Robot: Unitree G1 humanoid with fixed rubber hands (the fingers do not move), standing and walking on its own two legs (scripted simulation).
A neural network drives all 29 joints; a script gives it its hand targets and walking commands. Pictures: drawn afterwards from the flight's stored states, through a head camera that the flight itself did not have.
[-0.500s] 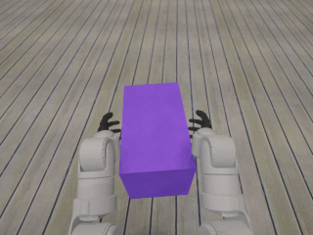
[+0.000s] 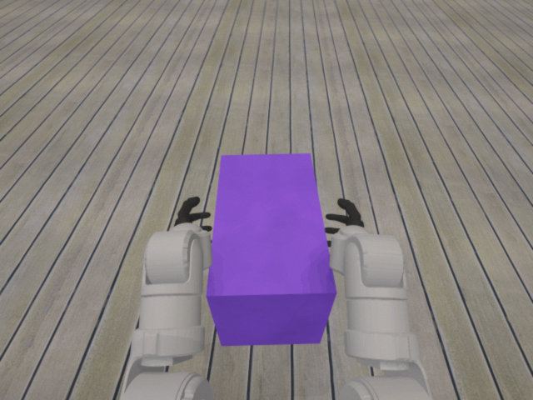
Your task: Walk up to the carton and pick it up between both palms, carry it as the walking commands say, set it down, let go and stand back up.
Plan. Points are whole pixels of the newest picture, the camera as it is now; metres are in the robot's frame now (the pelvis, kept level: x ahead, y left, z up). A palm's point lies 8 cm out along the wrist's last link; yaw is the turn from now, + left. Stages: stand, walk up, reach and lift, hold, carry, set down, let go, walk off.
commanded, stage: carry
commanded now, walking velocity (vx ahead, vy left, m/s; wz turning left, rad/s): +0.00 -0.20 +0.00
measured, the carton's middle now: (268, 244) +0.36 +0.01 +0.01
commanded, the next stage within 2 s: none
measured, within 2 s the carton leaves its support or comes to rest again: neither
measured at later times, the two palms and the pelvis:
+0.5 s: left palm (229, 286) +0.25 +0.06 +0.07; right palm (403, 293) +0.25 -0.18 +0.07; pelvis -0.06 -0.06 -0.01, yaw +0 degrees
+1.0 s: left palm (303, 356) +0.16 -0.03 +0.07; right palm (506, 355) +0.17 -0.27 +0.08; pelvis -0.15 -0.17 +0.00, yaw -2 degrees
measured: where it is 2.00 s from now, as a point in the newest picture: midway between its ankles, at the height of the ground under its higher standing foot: outside the picture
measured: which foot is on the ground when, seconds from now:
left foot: down 0.00-0.66, up 0.68-0.94, down 0.96-1.00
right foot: down 0.00-0.98, up 1.00-1.00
